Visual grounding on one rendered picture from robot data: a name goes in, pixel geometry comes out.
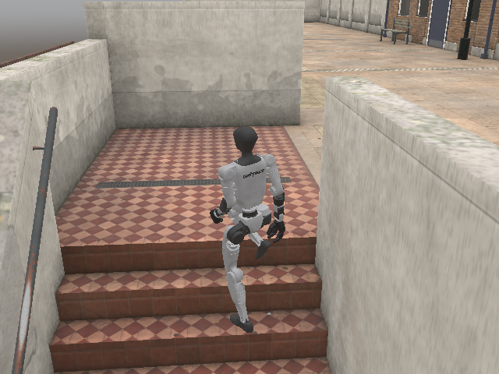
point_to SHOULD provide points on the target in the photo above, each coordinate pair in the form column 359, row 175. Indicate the stairs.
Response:
column 164, row 308

